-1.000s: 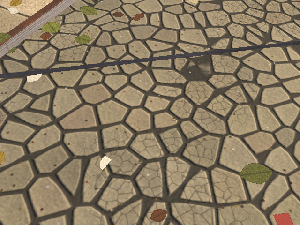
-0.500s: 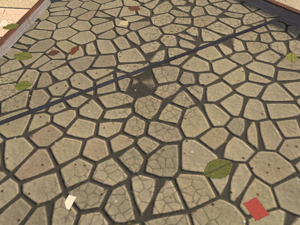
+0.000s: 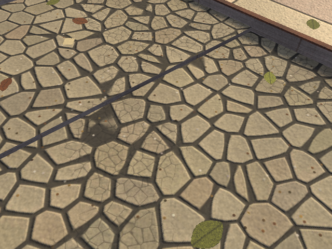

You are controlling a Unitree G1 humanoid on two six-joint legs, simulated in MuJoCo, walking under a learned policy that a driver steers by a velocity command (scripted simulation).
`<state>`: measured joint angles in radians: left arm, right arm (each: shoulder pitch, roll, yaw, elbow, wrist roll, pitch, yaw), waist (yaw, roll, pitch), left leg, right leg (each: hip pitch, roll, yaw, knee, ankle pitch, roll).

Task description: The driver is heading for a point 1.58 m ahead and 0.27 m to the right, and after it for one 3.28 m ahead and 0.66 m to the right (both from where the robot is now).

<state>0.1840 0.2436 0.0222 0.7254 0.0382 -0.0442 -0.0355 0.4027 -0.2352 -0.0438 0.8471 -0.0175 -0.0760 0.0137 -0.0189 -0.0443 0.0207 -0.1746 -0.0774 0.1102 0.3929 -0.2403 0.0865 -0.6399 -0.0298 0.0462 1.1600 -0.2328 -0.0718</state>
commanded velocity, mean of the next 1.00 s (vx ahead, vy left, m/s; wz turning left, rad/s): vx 0.50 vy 0.00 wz -0.02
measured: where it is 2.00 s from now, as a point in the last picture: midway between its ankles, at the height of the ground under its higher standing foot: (163, 133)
